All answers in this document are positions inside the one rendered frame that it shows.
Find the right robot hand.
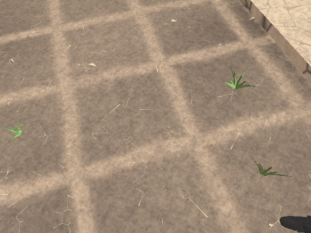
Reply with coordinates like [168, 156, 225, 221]
[280, 216, 311, 233]

